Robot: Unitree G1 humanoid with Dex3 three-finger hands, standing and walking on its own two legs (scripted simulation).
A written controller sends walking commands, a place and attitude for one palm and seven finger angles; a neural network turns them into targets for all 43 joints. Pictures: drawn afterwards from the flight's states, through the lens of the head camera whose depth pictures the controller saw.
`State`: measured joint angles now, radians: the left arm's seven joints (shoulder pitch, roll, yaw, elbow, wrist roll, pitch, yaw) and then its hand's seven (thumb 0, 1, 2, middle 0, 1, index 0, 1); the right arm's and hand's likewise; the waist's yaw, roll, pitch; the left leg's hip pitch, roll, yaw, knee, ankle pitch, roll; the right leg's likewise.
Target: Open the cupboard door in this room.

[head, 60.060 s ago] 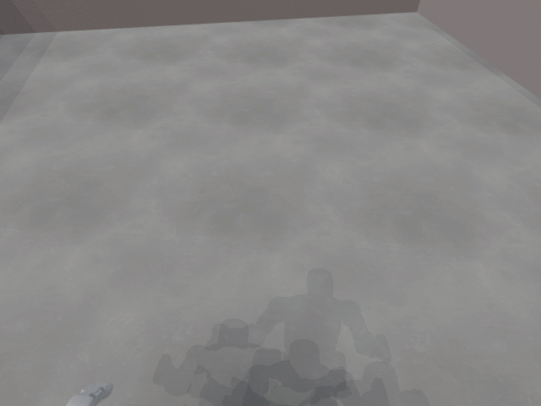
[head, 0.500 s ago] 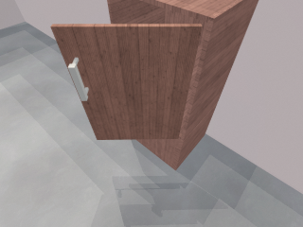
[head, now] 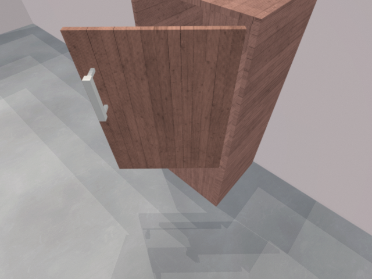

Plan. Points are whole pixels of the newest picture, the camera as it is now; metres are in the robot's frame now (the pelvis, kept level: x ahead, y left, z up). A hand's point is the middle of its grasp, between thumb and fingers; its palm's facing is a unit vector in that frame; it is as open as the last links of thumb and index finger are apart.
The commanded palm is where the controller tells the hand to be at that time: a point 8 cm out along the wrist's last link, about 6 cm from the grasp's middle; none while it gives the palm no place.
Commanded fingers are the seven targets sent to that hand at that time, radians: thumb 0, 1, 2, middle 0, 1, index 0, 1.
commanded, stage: look again from close up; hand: left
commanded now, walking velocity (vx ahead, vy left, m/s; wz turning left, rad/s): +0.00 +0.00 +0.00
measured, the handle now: (97, 95) +0.55 +0.28 +0.07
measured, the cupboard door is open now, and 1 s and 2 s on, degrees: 42 42 42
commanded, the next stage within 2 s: come to a stop and stand still in 0.48 s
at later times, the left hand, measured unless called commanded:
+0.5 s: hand out of the picture +0.02 +0.17 -0.17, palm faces +0.02 -0.98 -0.20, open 7.3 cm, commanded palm none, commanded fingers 0.00 0.90 0.90 -0.20 -0.30 -0.20 -0.30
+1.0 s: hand out of the picture +0.04 +0.22 -0.16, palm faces +0.04 -0.96 -0.28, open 7.4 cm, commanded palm none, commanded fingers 0.00 0.90 0.90 -0.20 -0.30 -0.20 -0.30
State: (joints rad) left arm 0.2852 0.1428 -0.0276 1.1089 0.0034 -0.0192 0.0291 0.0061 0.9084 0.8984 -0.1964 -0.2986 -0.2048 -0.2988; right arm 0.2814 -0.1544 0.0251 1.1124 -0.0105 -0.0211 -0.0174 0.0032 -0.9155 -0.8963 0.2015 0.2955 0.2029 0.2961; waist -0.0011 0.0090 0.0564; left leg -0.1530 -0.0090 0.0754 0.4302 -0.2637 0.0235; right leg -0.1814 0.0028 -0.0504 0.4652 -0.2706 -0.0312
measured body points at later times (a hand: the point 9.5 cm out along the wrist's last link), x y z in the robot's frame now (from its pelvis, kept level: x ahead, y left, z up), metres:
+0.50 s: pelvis +0.01 -0.01 +0.00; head +0.02 -0.01 +0.45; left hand +0.02 +0.22 -0.16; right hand +0.02 -0.23 -0.16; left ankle -0.02 +0.10 -0.74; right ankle -0.01 -0.10 -0.74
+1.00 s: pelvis -0.02 +0.00 +0.00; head -0.03 +0.00 +0.45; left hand +0.04 +0.27 -0.14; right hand +0.06 -0.26 -0.14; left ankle -0.02 +0.10 -0.74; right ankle -0.01 -0.10 -0.74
